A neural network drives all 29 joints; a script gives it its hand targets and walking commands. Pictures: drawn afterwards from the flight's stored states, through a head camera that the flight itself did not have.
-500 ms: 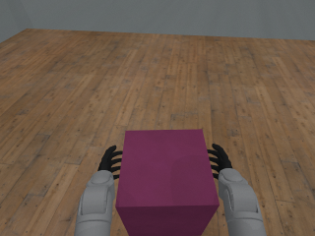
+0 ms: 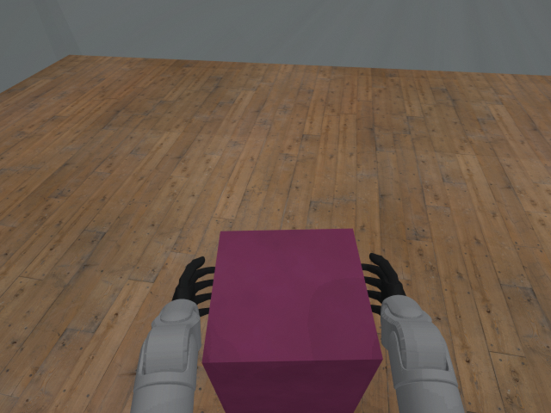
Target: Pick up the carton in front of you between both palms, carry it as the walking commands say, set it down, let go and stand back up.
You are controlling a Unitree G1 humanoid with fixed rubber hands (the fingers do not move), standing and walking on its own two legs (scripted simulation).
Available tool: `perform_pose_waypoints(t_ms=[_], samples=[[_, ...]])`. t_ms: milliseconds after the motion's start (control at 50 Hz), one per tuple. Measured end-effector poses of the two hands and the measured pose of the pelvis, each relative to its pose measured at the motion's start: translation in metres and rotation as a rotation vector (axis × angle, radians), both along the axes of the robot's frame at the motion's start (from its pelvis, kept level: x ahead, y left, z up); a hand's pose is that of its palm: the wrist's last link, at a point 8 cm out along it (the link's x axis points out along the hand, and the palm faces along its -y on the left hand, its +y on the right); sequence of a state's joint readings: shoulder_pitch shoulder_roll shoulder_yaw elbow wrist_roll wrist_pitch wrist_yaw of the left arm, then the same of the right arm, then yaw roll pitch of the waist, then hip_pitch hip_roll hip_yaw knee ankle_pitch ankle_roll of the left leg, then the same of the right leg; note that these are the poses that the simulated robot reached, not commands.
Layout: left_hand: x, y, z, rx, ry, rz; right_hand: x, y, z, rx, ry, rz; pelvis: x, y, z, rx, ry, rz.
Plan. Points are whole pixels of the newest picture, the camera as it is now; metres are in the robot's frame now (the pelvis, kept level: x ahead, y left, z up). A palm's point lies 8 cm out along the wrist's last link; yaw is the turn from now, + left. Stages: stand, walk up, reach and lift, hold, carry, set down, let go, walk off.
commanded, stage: hold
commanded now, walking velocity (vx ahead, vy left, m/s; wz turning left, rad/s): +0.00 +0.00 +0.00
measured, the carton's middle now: (288, 326) +0.28 +0.00 -0.04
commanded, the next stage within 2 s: set down in 0.08 s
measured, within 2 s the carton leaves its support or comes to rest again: neither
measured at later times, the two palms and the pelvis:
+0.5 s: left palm (190, 305) +0.31 +0.16 -0.01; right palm (373, 291) +0.32 -0.14 -0.01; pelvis -0.04 -0.02 -0.03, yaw +4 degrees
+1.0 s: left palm (220, 323) +0.38 +0.15 -0.21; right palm (356, 323) +0.38 -0.15 -0.22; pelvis -0.03 +0.00 -0.14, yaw +4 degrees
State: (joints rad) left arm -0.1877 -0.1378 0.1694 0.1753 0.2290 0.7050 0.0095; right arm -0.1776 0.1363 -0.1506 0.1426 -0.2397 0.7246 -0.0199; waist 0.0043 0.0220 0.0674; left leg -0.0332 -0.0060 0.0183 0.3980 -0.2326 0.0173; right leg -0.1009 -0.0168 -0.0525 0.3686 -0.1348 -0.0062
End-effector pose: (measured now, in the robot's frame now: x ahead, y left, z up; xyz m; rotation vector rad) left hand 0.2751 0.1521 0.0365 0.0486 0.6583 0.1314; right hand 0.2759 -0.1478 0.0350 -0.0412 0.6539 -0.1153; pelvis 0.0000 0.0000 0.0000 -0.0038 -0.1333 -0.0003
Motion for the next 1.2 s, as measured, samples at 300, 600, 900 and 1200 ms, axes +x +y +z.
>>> perform_pose_waypoints(t_ms=[300,600,900,1200], samples=[[0.000,-0.003,-0.003,-0.040,-0.007,0.054,0.010,-0.002,-0.002,0.069,-0.005,-0.012,-0.031,-0.012,-0.012,0.002,-0.046,0.055],[0.045,0.007,-0.099,-0.001,0.057,0.036,0.057,0.007,-0.100,0.032,0.057,0.017,-0.044,-0.016,-0.043,-0.004,0.240,0.068],[0.092,0.000,-0.232,-0.057,-0.030,0.033,0.090,0.001,-0.234,0.058,-0.031,-0.045,-0.036,-0.004,-0.123,-0.011,0.719,0.064],[0.121,-0.009,-0.309,-0.058,0.018,0.014,0.114,-0.008,-0.308,0.045,0.016,-0.061,-0.044,-0.001,-0.191,-0.018,0.872,0.068]])
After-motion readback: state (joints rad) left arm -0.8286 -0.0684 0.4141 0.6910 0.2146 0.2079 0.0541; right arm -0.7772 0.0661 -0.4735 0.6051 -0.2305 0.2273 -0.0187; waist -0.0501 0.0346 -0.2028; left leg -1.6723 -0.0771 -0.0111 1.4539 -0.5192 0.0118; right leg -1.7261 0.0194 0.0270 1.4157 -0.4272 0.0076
